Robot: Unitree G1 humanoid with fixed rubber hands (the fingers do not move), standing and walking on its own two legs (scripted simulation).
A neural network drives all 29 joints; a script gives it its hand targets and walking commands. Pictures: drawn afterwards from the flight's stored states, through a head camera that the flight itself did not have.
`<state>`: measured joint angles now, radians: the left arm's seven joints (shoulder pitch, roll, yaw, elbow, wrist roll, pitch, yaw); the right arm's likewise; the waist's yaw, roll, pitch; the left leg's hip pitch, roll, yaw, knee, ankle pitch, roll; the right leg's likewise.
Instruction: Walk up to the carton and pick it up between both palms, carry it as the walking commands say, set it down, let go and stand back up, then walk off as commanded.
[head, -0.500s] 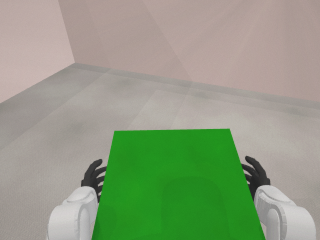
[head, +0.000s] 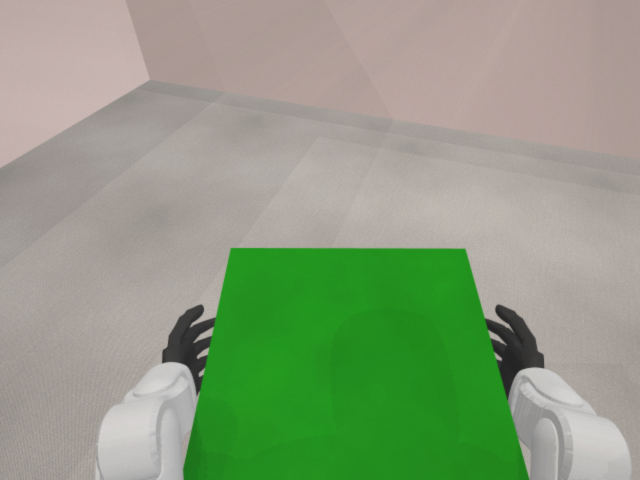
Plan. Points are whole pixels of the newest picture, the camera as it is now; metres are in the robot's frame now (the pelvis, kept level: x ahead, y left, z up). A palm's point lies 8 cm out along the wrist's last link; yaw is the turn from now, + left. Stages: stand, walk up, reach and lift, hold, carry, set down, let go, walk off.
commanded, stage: carry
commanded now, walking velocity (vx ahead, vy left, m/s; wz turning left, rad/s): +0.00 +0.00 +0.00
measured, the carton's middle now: (346, 386) +0.26 +0.00 +0.02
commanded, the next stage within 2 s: hold in 0.62 s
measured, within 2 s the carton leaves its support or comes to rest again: neither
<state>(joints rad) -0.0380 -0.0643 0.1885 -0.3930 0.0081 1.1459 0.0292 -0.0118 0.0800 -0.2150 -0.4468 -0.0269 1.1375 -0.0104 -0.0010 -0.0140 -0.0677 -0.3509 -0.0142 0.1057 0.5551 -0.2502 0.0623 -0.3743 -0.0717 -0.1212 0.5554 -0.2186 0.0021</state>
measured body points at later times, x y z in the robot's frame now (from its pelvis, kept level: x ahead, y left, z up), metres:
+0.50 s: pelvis +0.00 -0.01 +0.00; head -0.02 +0.00 +0.45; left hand +0.26 +0.17 +0.06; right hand +0.26 -0.20 +0.07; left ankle +0.03 +0.08 -0.73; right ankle +0.04 -0.12 -0.73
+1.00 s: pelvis -0.01 -0.01 +0.00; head -0.02 -0.01 +0.45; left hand +0.30 +0.18 +0.04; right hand +0.31 -0.19 +0.06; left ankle +0.03 +0.08 -0.73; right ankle +0.04 -0.12 -0.73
